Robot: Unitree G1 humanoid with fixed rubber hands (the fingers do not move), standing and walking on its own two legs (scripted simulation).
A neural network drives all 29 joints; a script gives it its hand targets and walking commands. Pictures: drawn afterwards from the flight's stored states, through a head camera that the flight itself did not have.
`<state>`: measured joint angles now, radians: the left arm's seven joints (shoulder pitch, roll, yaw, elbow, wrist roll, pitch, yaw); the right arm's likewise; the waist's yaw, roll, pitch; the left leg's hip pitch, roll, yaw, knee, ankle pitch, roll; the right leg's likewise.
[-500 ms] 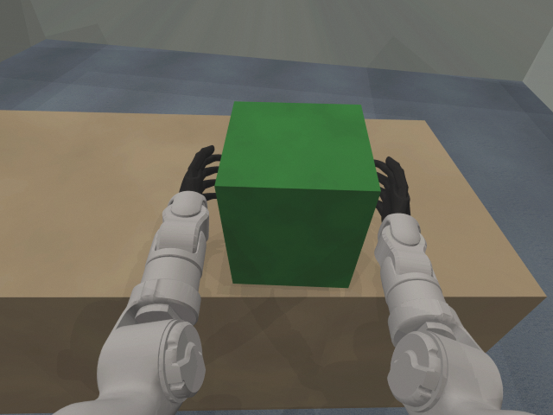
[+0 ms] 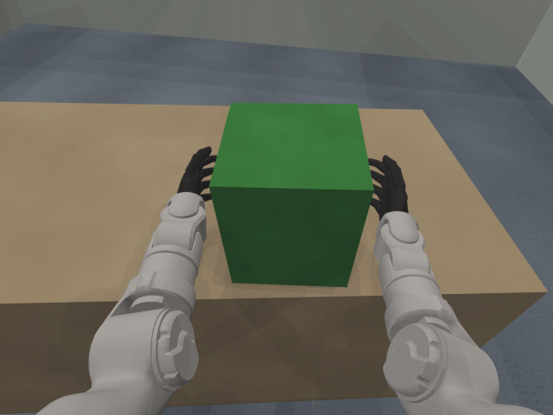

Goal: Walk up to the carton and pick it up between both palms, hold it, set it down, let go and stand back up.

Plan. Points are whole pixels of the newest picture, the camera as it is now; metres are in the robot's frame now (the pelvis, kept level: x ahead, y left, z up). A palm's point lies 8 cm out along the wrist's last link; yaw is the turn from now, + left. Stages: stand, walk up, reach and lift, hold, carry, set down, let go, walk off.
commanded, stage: set down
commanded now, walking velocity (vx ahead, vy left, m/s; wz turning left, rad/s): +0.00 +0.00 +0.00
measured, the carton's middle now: (291, 198) +0.47 -0.06 +0.07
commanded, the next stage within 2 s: none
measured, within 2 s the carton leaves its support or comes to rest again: rests again in 0.34 s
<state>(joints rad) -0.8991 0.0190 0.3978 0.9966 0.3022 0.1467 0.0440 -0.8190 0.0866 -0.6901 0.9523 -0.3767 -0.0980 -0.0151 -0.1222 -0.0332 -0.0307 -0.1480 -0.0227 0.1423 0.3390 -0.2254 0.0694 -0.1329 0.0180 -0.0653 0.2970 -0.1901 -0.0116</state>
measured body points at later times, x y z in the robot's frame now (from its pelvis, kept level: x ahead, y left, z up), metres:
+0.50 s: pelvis +0.01 -0.01 +0.00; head +0.05 +0.00 +0.45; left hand +0.47 +0.08 +0.09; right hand +0.41 -0.22 +0.08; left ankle -0.03 +0.06 -0.75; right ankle -0.02 -0.10 -0.75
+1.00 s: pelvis -0.01 -0.01 +0.00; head +0.05 +0.00 +0.45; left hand +0.46 +0.08 +0.09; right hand +0.39 -0.21 +0.08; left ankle -0.03 +0.06 -0.75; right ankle -0.02 -0.10 -0.75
